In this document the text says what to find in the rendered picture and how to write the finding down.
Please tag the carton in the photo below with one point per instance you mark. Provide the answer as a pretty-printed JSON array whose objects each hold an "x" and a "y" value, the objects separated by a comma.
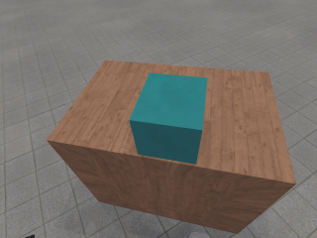
[{"x": 167, "y": 121}]

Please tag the pedestal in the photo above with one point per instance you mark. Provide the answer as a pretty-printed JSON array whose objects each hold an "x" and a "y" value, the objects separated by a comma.
[{"x": 243, "y": 165}]

